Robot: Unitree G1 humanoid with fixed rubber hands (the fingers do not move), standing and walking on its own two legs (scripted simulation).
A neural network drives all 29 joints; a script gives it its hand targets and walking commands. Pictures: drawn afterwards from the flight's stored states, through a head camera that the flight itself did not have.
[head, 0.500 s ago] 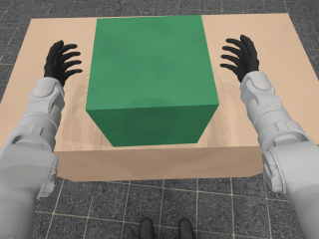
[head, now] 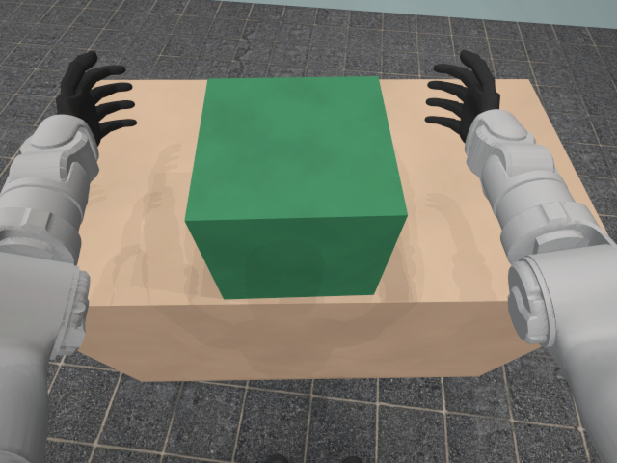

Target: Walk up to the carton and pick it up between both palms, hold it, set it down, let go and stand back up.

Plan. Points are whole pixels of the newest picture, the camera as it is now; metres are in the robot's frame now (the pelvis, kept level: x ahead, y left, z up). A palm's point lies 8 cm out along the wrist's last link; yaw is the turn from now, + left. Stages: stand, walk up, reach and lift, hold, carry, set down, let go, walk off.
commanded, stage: set down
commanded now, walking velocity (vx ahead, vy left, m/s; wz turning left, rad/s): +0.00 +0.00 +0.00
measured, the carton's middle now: (296, 194) +0.48 +0.00 +0.00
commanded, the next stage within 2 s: none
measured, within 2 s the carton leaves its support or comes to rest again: neither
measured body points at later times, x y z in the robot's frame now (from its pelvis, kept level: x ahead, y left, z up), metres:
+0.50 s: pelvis +0.00 -0.01 +0.01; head +0.05 -0.01 +0.46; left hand +0.44 +0.25 +0.10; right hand +0.43 -0.22 +0.09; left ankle +0.02 +0.09 -0.74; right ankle -0.01 -0.12 -0.74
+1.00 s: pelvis +0.01 +0.00 +0.01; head +0.03 +0.00 +0.46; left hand +0.38 +0.25 +0.06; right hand +0.38 -0.23 +0.05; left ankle +0.02 +0.09 -0.74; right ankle -0.01 -0.12 -0.74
